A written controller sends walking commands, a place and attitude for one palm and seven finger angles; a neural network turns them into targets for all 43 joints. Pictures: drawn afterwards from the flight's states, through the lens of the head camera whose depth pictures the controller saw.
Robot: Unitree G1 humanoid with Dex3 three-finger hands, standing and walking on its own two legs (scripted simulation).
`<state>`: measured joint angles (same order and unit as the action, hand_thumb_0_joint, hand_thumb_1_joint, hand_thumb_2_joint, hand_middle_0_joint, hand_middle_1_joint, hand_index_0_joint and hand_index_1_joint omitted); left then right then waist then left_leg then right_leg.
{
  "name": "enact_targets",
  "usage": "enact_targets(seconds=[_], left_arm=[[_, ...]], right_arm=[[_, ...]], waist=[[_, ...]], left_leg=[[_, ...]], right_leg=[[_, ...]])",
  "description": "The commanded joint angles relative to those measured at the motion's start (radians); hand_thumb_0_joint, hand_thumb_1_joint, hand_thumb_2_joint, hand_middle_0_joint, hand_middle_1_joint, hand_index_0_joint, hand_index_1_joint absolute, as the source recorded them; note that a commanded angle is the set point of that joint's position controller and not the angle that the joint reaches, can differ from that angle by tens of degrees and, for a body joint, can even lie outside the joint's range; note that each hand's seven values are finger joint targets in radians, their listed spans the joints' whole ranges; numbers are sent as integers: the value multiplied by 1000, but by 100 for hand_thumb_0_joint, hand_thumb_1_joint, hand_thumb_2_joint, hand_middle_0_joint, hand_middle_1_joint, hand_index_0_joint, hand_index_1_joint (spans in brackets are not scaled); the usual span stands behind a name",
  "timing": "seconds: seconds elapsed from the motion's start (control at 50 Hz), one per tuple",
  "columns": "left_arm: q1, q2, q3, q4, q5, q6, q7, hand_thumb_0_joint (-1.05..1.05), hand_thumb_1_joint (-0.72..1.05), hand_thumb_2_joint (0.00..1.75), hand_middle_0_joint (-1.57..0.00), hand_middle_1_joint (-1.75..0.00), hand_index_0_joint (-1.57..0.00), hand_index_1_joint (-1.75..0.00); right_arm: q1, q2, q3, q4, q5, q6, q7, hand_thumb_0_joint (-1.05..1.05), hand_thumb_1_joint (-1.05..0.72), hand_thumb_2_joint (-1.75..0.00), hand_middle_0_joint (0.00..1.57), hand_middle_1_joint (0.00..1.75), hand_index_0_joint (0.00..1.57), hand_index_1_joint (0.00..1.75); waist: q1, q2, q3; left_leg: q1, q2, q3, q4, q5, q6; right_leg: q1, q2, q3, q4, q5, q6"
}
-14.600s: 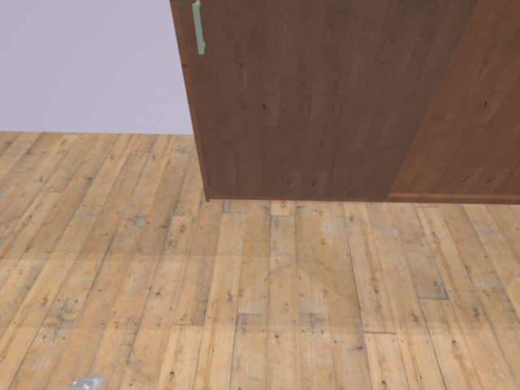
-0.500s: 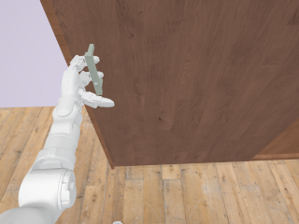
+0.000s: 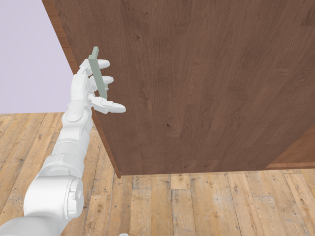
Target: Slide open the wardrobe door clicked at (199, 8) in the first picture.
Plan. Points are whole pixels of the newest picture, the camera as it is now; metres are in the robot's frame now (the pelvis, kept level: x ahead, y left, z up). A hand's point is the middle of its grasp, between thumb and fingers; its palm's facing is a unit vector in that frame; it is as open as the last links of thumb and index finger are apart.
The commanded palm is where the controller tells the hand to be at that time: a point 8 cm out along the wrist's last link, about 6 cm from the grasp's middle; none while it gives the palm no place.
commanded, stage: slide the fingers in behind the handle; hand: left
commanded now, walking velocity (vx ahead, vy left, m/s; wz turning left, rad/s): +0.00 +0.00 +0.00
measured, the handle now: (100, 74) +0.51 +0.15 +0.13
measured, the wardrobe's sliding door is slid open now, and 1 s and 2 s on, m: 0.00 0.00 0.00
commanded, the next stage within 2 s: grip the handle and tug to test in 0.28 s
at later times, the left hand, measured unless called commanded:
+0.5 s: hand (107, 88) +0.46 +0.12 +0.13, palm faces +0.01 -1.00 +0.02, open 13.7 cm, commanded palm +0.43 +0.18 +0.13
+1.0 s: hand (103, 89) +0.46 +0.13 +0.13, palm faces +0.01 -1.00 +0.02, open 6.6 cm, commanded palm +0.43 +0.18 +0.13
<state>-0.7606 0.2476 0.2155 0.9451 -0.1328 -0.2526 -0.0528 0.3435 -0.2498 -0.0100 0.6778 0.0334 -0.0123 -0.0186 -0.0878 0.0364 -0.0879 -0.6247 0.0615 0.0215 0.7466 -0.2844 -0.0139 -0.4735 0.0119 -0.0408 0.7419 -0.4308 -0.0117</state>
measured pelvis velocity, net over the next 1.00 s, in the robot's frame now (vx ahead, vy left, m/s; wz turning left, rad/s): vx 0.01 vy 0.00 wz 0.00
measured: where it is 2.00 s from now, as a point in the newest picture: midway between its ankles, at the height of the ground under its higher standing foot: outside the picture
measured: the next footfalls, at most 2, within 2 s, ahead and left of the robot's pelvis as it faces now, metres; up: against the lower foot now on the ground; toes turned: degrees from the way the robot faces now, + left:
none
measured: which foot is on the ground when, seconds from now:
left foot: down 0.00-1.00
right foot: down 0.00-1.00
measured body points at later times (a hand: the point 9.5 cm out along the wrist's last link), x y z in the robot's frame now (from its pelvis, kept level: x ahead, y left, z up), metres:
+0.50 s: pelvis +0.01 +0.00 +0.00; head +0.05 +0.00 +0.45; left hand +0.46 +0.18 +0.13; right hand +0.06 -0.26 -0.12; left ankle +0.05 +0.13 -0.71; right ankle -0.04 -0.11 -0.71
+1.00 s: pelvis +0.01 +0.00 +0.00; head +0.04 +0.00 +0.45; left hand +0.45 +0.19 +0.13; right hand +0.07 -0.26 -0.12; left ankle +0.05 +0.13 -0.71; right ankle -0.04 -0.11 -0.71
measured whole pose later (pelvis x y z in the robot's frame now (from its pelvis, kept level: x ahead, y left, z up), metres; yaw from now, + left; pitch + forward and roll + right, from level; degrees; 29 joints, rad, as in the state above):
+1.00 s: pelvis +0.01 +0.00 +0.00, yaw +0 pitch +9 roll -1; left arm -0.73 0.24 0.21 0.90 -0.14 -0.24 -0.06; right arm 0.33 -0.25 -0.01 0.67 0.03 0.00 -0.02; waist -0.08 0.03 -0.09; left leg -0.62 0.06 0.02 0.75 -0.30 -0.01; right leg -0.46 0.01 -0.04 0.73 -0.44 -0.01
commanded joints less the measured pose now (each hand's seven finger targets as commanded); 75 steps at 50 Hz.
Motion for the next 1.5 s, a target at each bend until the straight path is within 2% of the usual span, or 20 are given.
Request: enact_targets(seconds=[0.0, 0.06, 0.14, 0.18, 0.22, 0.36, 0.44, 0.56, 0.64, 0.74, 0.8, 0.9, 0.96, 1.14, 1.18, 1.22, 1.28, 1.32, 1.36, 1.48], left_arm=[[-471, 223, 54, -211, -12, -77, -12, 0, -50, 30, -30, -120, -30, -120], [-499, 191, 16, -231, -10, -78, -20, 0, -50, 30, -30, -120, -30, -120], [-498, 184, 15, -212, -19, -74, -22, 0, -50, 30, -30, -120, -30, -120], [-490, 246, 67, -195, -18, -75, -20, 0, -50, 30, -30, -120, -30, -120], [-499, 187, 12, -225, -11, -81, -25, 0, -50, 30, -30, -120, -30, -120], [-435, 168, 16, -241, -18, -62, -16, 0, -50, 30, -30, -120, -30, -120], [-394, 214, 59, -279, -13, -57, -6, 0, -31, 38, -32, -123, -32, -123], [-405, 188, 29, -276, -17, -44, -19, 0, -3, 50, -35, -127, -35, -127], [-420, 175, 14, -322, -21, -55, -26, 0, 15, 58, -37, -129, -37, -129], [-443, 132, -20, -285, -29, -48, -27, 0, 39, 68, -40, -133, -40, -133], [-463, 183, 22, -248, -23, -46, -16, 0, 53, 74, -41, -135, -41, -135], [-434, 182, 23, -288, -15, -70, -16, 0, 76, 84, -44, -138, -44, -138], [-410, 183, 26, -286, -21, -65, -20, 0, 90, 90, -45, -140, -45, -140], [-410, 161, 6, -333, -17, -54, -8, 0, 90, 90, -45, -140, -45, -140], [-380, 202, 43, -325, -11, -55, 0, 0, 90, 90, -45, -140, -45, -140], [-412, 151, -3, -336, -10, -53, -2, 0, 90, 90, -45, -140, -45, -140], [-408, 181, 24, -315, -10, -51, 0, 0, 90, 90, -45, -140, -45, -140], [-415, 130, -16, -319, -12, -46, -1, 0, 90, 90, -45, -140, -45, -140], [-421, 138, -10, -328, -11, -50, 1, 0, 90, 90, -45, -140, -45, -140], [-341, 124, -16, -342, -17, -46, -1, 0, 90, 90, -45, -140, -45, -140]], right_arm=[[51, -146, -48, -93, -2, -24, -12, 0, -90, -90, 20, 30, 20, 30], [48, -140, -48, -92, -1, -24, -12, 0, -90, -90, 20, 30, 20, 30], [51, -142, -48, -87, 1, -24, -13, 0, -90, -90, 20, 30, 20, 30], [64, -149, -48, -84, -5, -21, -16, 0, -90, -90, 20, 30, 20, 30], [48, -139, -46, -94, -1, -22, -14, 0, -90, -90, 20, 30, 20, 30], [58, -142, -55, -93, -1, -22, -5, 0, -90, -90, 20, 30, 20, 30], [51, -141, -51, -104, -4, -16, -5, 0, -90, -90, 20, 30, 20, 30], [38, -139, -50, -107, 2, -10, -8, 0, -90, -90, 20, 30, 20, 30], [27, -135, -48, -110, 2, -15, -12, 0, -90, -90, 20, 30, 20, 30], [31, -139, -50, -95, 4, -20, -10, 0, -90, -90, 20, 30, 20, 30], [33, -144, -46, -92, 1, -17, -13, 0, -90, -90, 20, 30, 20, 30], [30, -139, -47, -106, -2, -19, -8, 0, -90, -90, 20, 30, 20, 30], [31, -141, -49, -107, -2, -17, -6, 0, -90, -90, 20, 30, 20, 30], [25, -138, -48, -112, 0, -18, -5, 0, -90, -90, 20, 30, 20, 30], [38, -144, -51, -108, -5, -14, -8, 0, -90, -90, 20, 30, 20, 30], [28, -136, -49, -109, -2, -17, -6, 0, -90, -90, 20, 30, 20, 30], [40, -143, -52, -101, -5, -15, -10, 0, -90, -90, 20, 30, 20, 30], [30, -134, -50, -104, -2, -18, -7, 0, -90, -90, 20, 30, 20, 30], [34, -136, -53, -99, -4, -20, -5, 0, -90, -90, 20, 30, 20, 30], [28, -139, -54, -114, -4, -23, -1, 0, -90, -90, 20, 30, 20, 30]], waist=[[-8, -76, -322], [-18, -12, -324], [-25, -31, -316], [-12, -60, -324], [-18, 6, -344], [-7, -27, -350], [13, -42, -359], [-11, -56, -293], [-6, 8, -335], [-20, -16, -320], [-17, -50, -308], [4, -7, -376], [2, -25, -351], [-2, -8, -327], [10, -28, -341], [-4, -3, -329], [-4, -41, -326], [-9, -7, -329], [-5, 1, -345], [5, -48, -334]], left_leg=[[319, -55, -18, -40, 189, 50], [346, -54, -18, -35, 183, 48], [340, -54, -20, -33, 176, 49], [311, -58, -22, -33, 178, 52], [353, -55, -20, -35, 193, 47], [374, -50, -24, -30, 243, 45], [347, -56, -12, -35, 262, 48], [335, -54, -10, -40, 215, 50], [388, -54, -16, -34, 248, 45], [400, -50, -30, -35, 232, 44], [362, -52, -27, -37, 210, 48], [394, -53, -28, -28, 264, 44], [378, -52, -26, -32, 249, 43], [376, -51, -22, -43, 231, 43], [370, -51, -25, -43, 245, 44], [382, -51, -23, -42, 244, 43], [372, -50, -25, -44, 238, 45], [389, -51, -22, -42, 242, 44], [408, -49, -28, -39, 255, 41], [384, -53, -22, -44, 252, 47]], right_leg=[[-10, 34, 15, -122, 408, 15], [-39, 34, 14, -123, 391, 13], [-46, 35, 16, -129, 381, 15], [-11, 33, 17, -124, 391, 14], [-36, 34, 15, -119, 393, 12], [-34, 42, 3, -114, 430, 10], [25, 36, 11, -111, 484, 12], [-5, 37, 13, -131, 447, 16], [-13, 37, 9, -123, 448, 9], [-53, 39, 0, -126, 408, 9], [-42, 35, 6, -127, 402, 13], [-20, 36, 6, -106, 440, 7], [-14, 39, 4, -113, 434, 7], [-19, 40, 2, -122, 418, 8], [6, 39, 3, -118, 424, 5], [-18, 39, 3, -120, 425, 8], [-5, 39, 2, -124, 417, 7], [-25, 39, 2, -123, 424, 9], [-30, 41, 0, -120, 423, 6], [4, 40, 0, -124, 438, 8]])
